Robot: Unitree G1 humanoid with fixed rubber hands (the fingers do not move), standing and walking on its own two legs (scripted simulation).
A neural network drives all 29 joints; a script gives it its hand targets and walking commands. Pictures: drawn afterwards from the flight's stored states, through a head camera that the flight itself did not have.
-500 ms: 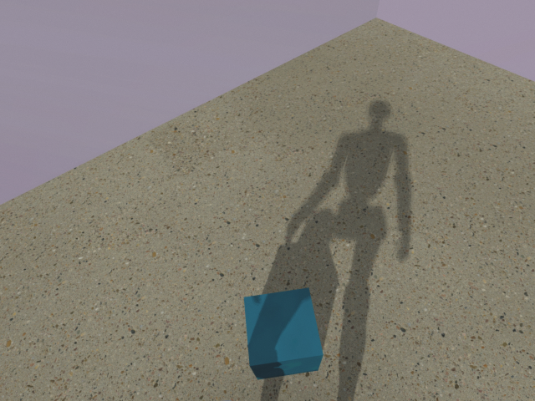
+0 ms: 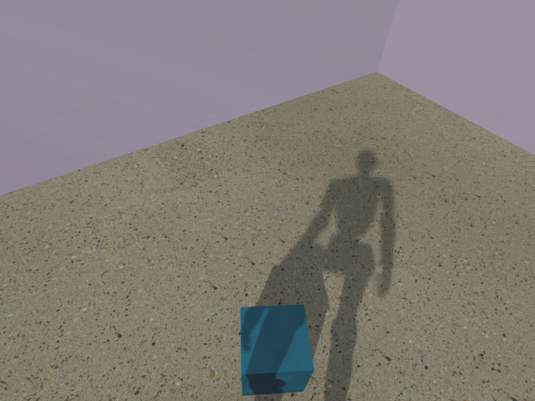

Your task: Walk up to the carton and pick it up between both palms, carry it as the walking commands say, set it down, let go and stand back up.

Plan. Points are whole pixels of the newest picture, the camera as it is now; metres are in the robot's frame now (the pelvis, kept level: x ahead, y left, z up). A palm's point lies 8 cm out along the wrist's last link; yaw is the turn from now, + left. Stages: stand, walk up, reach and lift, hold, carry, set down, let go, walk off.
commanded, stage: walk up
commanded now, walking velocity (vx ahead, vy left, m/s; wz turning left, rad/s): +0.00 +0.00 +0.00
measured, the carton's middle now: (272, 350) +0.41 -0.03 -0.65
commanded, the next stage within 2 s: stand in 0.74 s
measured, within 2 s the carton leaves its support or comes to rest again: neither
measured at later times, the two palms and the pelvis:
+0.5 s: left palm out of the picture +0.00 +0.21 -0.15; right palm out of the picture -0.02 -0.21 -0.14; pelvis +0.02 +0.00 +0.00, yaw +0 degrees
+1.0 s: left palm out of the picture +0.01 +0.21 -0.15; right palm out of the picture -0.03 -0.21 -0.15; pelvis +0.03 +0.00 +0.00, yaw +0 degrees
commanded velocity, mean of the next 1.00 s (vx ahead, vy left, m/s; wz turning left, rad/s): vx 0.00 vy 0.00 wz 0.00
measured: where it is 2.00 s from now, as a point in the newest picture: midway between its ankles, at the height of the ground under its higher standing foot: outside the picture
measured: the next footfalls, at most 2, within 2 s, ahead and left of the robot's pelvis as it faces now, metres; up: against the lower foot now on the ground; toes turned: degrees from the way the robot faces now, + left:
none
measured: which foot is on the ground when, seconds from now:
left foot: down 0.00-1.00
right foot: down 0.00-1.00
